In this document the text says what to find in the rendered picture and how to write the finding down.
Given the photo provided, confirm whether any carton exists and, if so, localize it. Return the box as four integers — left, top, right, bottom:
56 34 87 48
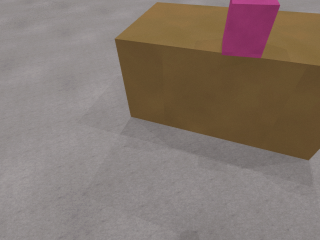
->
221 0 280 58

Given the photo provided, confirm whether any pedestal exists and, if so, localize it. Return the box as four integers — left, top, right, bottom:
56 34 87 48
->
115 2 320 161

